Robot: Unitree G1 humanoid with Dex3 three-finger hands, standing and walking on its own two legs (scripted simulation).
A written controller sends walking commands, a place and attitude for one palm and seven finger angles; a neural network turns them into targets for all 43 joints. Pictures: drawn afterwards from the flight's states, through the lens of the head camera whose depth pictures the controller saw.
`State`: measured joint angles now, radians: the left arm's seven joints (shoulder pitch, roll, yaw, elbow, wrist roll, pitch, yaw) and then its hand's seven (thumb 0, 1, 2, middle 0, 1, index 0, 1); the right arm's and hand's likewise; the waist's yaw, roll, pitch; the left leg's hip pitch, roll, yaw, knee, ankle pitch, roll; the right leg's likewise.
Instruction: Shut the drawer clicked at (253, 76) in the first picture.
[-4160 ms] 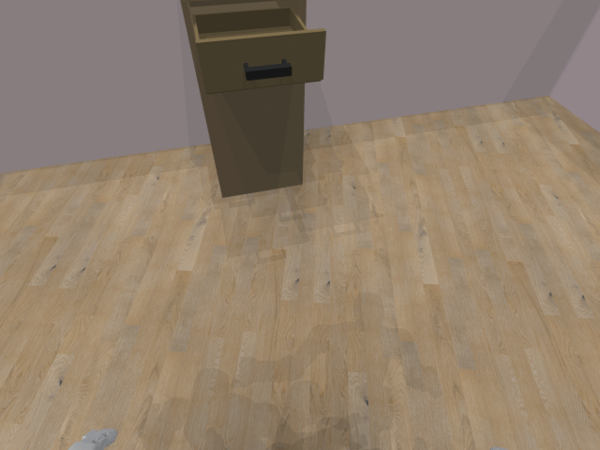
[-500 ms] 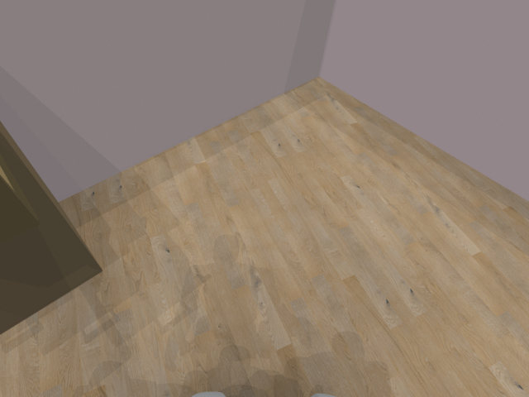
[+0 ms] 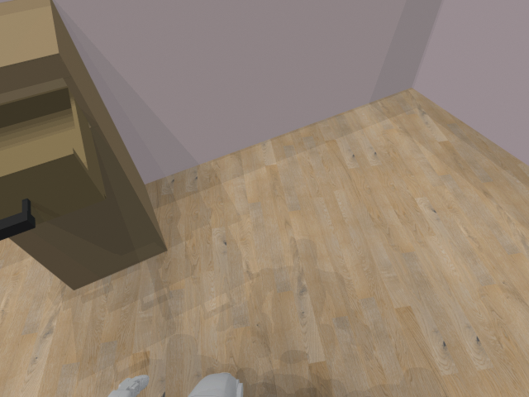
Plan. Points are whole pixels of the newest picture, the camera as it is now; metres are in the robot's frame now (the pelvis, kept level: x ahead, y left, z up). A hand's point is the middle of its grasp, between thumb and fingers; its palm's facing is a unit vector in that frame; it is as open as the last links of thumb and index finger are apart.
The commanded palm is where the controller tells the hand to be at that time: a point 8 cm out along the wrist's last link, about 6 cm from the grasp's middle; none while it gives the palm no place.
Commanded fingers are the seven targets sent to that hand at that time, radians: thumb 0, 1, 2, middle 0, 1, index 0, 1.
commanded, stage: turn to face it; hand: left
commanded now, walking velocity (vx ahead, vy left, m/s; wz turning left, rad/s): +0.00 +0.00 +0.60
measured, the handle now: out of the picture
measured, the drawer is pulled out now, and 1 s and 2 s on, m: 0.30 0.30 0.30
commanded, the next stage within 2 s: take the last steps up to it in 0.68 s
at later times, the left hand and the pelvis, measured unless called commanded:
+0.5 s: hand out of the picture -0.01 +0.27 -0.17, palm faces +0.33 -0.90 -0.28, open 7.4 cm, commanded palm none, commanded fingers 0.00 0.90 0.90 -0.20 -0.30 -0.20 -0.30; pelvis +0.00 +0.04 +0.00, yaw +16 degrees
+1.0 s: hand out of the picture -0.07 +0.18 -0.16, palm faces +0.52 -0.83 -0.23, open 7.4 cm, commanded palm none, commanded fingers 0.00 0.90 0.90 -0.20 -0.30 -0.20 -0.30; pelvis +0.00 +0.01 +0.01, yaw +28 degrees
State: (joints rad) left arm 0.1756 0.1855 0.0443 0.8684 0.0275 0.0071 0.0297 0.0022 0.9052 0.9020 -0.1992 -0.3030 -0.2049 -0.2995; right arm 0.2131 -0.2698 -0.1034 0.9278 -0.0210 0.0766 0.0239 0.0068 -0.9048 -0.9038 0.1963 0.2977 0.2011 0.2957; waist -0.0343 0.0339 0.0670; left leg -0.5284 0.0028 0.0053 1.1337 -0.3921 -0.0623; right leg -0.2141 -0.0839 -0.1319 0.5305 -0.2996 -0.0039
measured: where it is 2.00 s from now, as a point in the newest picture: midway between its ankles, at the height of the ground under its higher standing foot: outside the picture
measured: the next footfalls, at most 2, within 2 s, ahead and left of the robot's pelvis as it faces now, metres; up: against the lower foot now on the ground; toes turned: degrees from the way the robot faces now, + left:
left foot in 0.24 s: +0.01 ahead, +0.15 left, +0.00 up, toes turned +16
right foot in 0.64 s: +0.09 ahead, -0.07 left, +0.00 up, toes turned +15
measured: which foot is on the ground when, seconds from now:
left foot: up 0.00-0.22, down 0.24-0.66, up 0.68-1.00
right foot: down 0.00-0.24, up 0.26-0.62, down 0.64-1.00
